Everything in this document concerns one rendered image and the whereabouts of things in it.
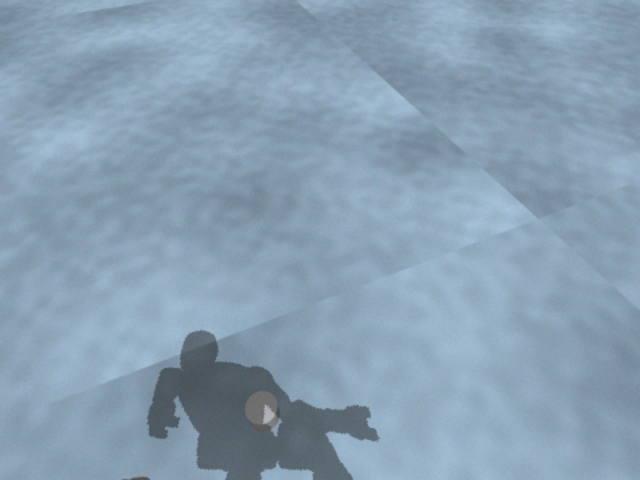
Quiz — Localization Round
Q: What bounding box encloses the tin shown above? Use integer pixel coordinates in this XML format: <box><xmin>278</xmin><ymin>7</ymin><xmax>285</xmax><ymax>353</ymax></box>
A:
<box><xmin>245</xmin><ymin>391</ymin><xmax>280</xmax><ymax>432</ymax></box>

